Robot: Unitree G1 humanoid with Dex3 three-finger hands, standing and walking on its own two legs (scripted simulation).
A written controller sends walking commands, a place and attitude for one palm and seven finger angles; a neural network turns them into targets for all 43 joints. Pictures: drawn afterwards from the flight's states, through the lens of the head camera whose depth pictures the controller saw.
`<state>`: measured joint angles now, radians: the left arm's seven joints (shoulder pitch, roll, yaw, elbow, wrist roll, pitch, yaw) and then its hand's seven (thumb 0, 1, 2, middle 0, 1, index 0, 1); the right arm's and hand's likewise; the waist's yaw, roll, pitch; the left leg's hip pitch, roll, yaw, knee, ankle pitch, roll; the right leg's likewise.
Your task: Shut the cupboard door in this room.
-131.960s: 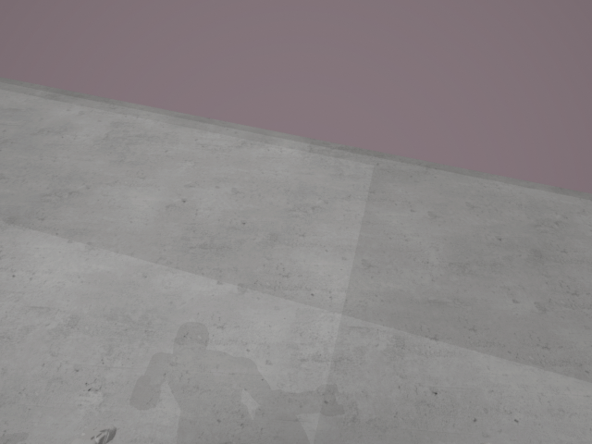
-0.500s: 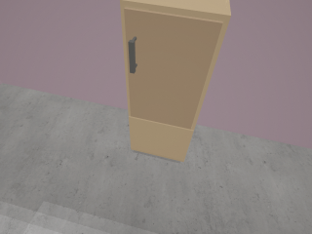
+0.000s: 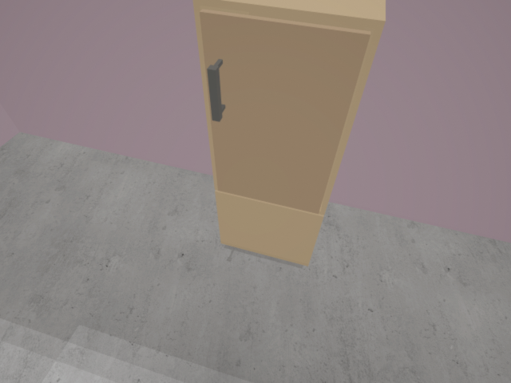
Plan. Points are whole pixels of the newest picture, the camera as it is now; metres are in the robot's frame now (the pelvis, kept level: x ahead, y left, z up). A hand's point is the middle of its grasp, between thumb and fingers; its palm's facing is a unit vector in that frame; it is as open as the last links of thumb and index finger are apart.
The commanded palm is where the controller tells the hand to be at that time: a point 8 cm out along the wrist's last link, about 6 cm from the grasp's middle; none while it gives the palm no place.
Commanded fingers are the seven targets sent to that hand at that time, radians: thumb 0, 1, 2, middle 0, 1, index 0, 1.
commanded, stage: look to check the result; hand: left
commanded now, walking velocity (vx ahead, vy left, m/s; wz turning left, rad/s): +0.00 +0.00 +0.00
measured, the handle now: (218, 90) +0.75 +0.15 +0.06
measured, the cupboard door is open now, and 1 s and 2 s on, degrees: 0 0 0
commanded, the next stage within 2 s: stand and wait in 0.16 s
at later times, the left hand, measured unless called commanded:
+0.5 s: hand out of the picture -0.02 +0.16 -0.18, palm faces +0.06 -0.98 -0.18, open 7.4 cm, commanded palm none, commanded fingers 0.00 0.90 0.90 -0.20 -0.30 -0.20 -0.30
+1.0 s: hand out of the picture -0.04 +0.16 -0.18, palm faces +0.06 -0.99 -0.16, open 7.4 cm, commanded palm none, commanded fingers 0.00 0.90 0.90 -0.20 -0.30 -0.20 -0.30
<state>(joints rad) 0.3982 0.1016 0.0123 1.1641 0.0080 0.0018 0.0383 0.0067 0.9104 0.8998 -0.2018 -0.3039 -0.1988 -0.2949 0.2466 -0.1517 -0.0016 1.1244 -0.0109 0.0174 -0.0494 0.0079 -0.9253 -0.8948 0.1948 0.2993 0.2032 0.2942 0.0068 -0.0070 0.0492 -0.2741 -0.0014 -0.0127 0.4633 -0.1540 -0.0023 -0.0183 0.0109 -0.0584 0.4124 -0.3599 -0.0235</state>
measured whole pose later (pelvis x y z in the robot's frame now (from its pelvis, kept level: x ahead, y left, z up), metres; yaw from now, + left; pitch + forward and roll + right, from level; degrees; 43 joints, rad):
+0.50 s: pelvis +0.02 -0.01 +0.00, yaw +0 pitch -3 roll +0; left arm 0.34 0.13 0.03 1.13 0.01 0.01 0.04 0.00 0.91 0.90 -0.20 -0.30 -0.20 -0.29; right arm 0.27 -0.13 0.01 1.14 -0.01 0.02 -0.05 0.00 -0.92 -0.89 0.20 0.30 0.20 0.29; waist 0.00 -0.02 0.06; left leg -0.25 0.00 -0.01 0.48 -0.19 -0.01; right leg 0.02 0.02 -0.05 0.39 -0.37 -0.03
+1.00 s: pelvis +0.01 +0.00 +0.00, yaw -1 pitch -3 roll +1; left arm 0.37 0.12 0.02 1.15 0.01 0.00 0.03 0.01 0.91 0.90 -0.20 -0.30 -0.20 -0.29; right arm 0.26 -0.14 0.01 1.14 -0.01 0.01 -0.05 0.01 -0.92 -0.89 0.20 0.30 0.20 0.29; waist 0.00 -0.02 0.06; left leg -0.23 -0.01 0.00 0.45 -0.18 0.00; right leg 0.03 0.00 -0.05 0.38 -0.36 -0.02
